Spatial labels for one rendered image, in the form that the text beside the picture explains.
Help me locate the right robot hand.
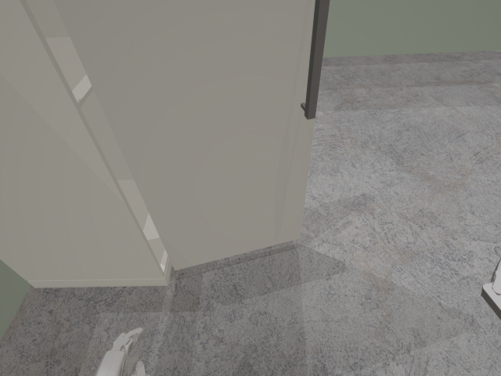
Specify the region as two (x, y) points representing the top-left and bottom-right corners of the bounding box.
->
(481, 259), (501, 319)

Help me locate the left robot hand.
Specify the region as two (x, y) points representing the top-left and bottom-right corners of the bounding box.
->
(94, 327), (150, 376)

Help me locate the handle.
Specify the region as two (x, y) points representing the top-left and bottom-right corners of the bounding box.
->
(301, 0), (330, 120)

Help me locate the fridge door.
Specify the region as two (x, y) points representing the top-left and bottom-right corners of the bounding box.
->
(53, 0), (330, 271)

